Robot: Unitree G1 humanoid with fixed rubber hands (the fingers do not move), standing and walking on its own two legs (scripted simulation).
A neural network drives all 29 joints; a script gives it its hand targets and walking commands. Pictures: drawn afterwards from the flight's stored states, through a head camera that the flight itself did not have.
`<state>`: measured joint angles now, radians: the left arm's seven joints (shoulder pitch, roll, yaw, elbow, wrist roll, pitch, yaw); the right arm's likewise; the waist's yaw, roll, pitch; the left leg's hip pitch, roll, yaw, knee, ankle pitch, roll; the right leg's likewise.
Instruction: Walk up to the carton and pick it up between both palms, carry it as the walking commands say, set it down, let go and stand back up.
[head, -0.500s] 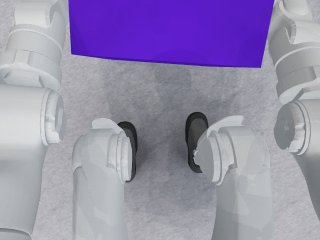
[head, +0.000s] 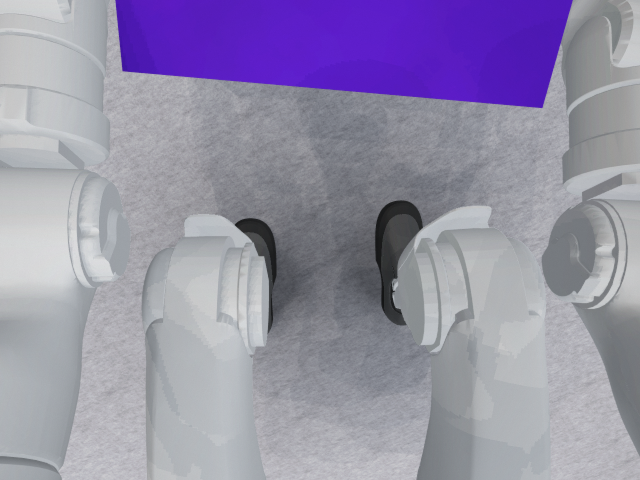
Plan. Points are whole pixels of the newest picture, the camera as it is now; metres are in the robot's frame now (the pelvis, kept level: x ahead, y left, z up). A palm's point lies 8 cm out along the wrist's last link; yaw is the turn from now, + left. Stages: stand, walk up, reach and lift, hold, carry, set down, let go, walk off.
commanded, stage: reach and lift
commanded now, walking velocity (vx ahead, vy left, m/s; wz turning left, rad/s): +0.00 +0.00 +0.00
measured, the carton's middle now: out of the picture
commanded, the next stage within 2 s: none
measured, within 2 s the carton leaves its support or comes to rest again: leaves its support in 0.02 s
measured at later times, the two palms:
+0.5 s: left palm out of the picture +0.58 +0.18 -0.10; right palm out of the picture +0.54 -0.21 -0.12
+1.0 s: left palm out of the picture +0.57 +0.17 -0.04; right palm out of the picture +0.53 -0.21 -0.06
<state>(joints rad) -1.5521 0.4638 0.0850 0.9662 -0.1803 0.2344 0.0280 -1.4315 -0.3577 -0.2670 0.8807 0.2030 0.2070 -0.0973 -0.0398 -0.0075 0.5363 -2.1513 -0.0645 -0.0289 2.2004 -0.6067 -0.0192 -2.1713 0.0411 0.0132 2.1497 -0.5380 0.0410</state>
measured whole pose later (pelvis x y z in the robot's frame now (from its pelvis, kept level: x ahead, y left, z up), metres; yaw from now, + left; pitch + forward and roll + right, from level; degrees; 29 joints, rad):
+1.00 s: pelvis -0.02 -0.01 +0.08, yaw +1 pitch +30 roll -1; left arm -1.53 0.41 0.28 0.80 -0.03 0.39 -0.07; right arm -1.38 -0.26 -0.45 0.61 0.03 0.40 -0.05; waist -0.04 0.01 0.52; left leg -1.92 -0.09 -0.06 1.91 -0.53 -0.04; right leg -1.93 0.06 0.02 1.87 -0.48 0.03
